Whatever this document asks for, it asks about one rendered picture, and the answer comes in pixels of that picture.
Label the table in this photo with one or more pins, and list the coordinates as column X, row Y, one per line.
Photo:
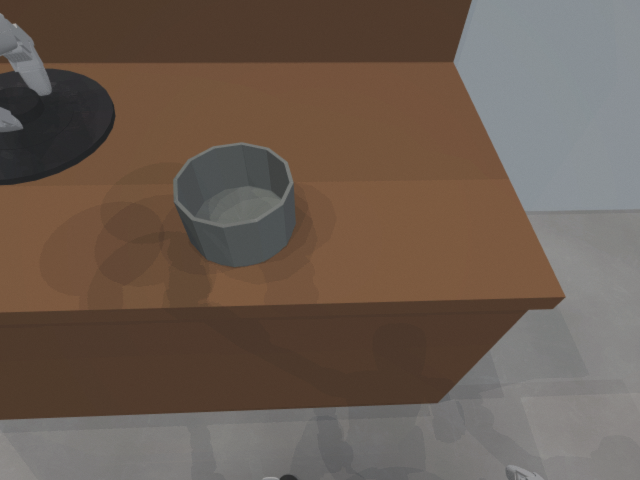
column 411, row 256

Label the knob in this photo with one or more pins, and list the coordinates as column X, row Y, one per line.
column 23, row 103

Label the pot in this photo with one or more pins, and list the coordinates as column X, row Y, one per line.
column 236, row 202

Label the robot left hand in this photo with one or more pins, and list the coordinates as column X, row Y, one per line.
column 18, row 47

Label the lid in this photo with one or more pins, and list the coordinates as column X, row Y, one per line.
column 78, row 117

